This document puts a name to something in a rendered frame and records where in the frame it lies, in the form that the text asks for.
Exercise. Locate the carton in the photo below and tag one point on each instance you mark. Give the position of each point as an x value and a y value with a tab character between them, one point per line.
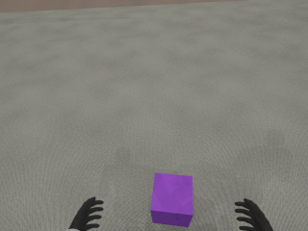
172	199

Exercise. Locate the right robot hand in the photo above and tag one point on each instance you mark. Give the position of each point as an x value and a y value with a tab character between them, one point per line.
257	220

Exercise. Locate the left robot hand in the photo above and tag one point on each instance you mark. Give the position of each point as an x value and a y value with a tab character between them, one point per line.
83	215

